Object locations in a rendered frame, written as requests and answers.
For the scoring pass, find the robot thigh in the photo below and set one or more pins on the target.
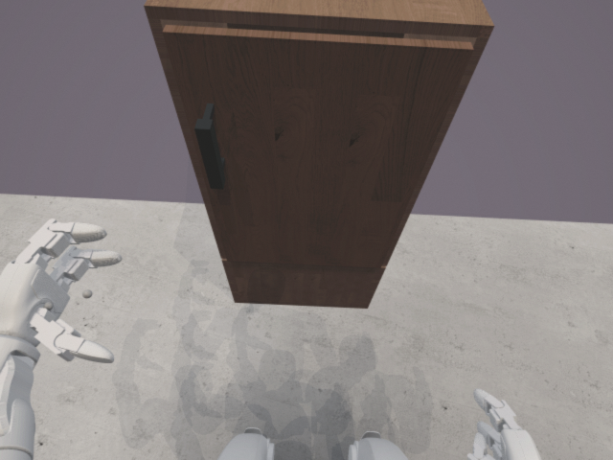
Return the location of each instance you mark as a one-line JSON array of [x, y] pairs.
[[375, 449], [248, 446]]

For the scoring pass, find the left robot hand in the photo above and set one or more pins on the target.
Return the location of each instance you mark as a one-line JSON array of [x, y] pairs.
[[25, 287]]

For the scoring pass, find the robot right thigh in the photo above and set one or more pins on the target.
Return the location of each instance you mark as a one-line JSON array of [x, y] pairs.
[[375, 449]]

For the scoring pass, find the robot left thigh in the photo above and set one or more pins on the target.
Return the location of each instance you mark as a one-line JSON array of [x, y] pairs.
[[248, 446]]

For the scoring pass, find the handle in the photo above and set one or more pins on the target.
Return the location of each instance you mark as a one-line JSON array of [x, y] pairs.
[[206, 137]]

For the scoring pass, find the robot left forearm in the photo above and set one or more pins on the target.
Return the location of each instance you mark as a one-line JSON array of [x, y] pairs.
[[18, 358]]

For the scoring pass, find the cupboard door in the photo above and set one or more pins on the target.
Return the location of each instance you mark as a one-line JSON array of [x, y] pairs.
[[324, 135]]

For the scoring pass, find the right robot hand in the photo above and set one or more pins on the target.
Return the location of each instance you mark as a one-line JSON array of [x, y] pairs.
[[514, 443]]

